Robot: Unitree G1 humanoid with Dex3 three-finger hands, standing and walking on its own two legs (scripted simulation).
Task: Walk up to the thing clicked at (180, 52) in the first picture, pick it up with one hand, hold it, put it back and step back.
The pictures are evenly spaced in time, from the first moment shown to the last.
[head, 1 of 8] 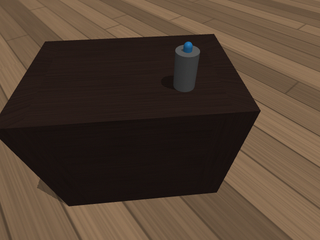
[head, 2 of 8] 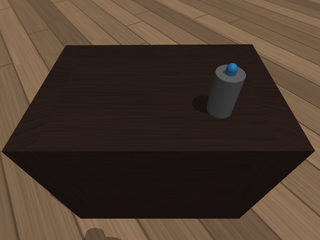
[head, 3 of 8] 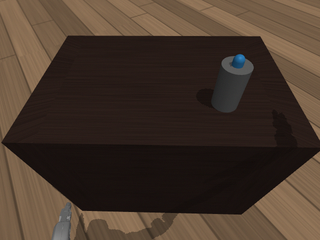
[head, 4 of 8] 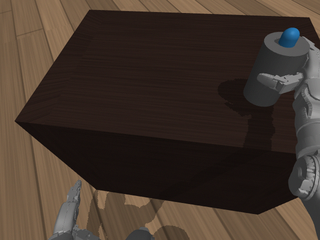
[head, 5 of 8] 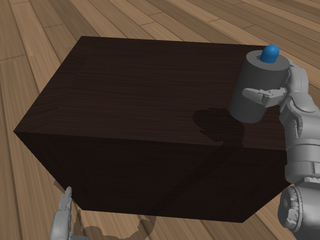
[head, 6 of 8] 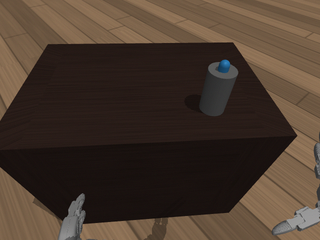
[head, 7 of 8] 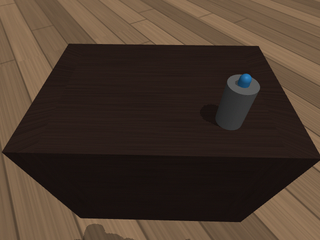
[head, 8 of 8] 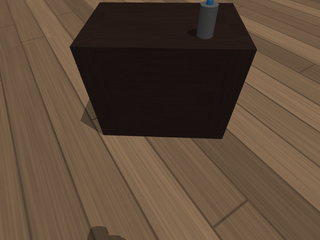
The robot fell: no
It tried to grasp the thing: yes
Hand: right
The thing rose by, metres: 0.20
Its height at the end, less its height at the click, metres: +0.00
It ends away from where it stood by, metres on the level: 0.03
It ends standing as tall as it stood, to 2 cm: yes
